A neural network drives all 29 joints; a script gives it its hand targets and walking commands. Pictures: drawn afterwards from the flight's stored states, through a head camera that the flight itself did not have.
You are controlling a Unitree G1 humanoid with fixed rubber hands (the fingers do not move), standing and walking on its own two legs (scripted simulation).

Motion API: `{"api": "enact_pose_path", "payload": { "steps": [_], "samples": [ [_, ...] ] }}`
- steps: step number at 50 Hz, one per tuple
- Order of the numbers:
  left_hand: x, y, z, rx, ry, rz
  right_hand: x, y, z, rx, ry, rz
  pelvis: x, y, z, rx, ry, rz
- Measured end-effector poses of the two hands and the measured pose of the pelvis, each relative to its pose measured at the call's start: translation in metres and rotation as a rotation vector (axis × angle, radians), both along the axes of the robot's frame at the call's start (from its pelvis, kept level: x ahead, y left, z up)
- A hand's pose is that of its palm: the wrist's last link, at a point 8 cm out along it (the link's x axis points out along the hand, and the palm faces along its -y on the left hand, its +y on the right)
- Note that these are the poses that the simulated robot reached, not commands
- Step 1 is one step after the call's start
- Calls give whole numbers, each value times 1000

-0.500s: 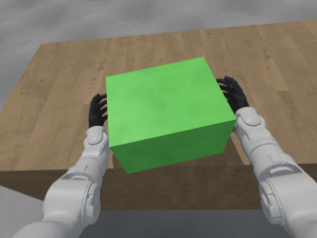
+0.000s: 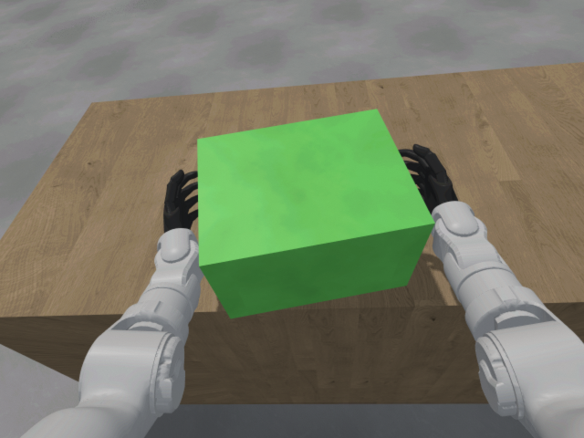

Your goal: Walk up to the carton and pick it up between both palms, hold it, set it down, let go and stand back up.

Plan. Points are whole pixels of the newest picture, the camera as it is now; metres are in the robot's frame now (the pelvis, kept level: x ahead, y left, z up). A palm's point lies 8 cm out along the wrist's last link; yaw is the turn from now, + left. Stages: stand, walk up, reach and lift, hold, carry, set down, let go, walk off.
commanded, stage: reach and lift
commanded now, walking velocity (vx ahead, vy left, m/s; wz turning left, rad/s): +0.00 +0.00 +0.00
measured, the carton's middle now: (303, 213) +0.44 +0.04 +0.05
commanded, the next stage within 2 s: hold in 1.86 s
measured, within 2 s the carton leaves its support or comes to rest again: neither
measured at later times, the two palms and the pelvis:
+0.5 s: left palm (160, 204) +0.38 +0.22 +0.14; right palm (452, 182) +0.41 -0.15 +0.14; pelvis -0.01 +0.00 +0.00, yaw +0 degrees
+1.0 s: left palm (133, 212) +0.35 +0.24 +0.16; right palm (448, 182) +0.39 -0.14 +0.17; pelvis -0.02 +0.01 +0.01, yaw +1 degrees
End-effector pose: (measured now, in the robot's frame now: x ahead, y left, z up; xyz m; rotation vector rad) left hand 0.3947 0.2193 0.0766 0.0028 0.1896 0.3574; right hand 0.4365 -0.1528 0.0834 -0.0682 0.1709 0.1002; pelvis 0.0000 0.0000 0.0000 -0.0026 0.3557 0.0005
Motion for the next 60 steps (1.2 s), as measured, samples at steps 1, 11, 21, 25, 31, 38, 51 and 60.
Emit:
{"api": "enact_pose_path", "payload": {
  "steps": [1,11,21,25,31,38,51,60],
  "samples": [
    [-1,0,1,-3,3,0,-1,0,0,-1,3,-1,-1,0,0,0,-2,0],
    [-1,-2,14,-27,21,-5,-5,-2,10,-10,25,-12,-3,1,1,0,-23,1],
    [-6,-2,53,-28,-11,-17,-14,-3,44,-15,-8,-23,-8,1,3,0,-86,1],
    [-15,-1,65,-33,-5,-18,-24,-2,56,-19,-2,-23,-12,1,4,-1,-132,2],
    [-32,3,69,-46,25,-14,-39,2,66,-19,27,-21,-20,3,5,-1,-193,3],
    [-43,9,73,-58,38,-10,-47,8,73,-5,43,-22,-24,7,5,-1,-224,7],
    [-45,16,86,-68,57,-12,-50,16,84,19,61,-33,-25,15,6,-6,-245,12],
    [-42,13,93,-48,75,-39,-54,12,94,37,70,-58,-26,19,7,-9,-257,15]
  ]
}}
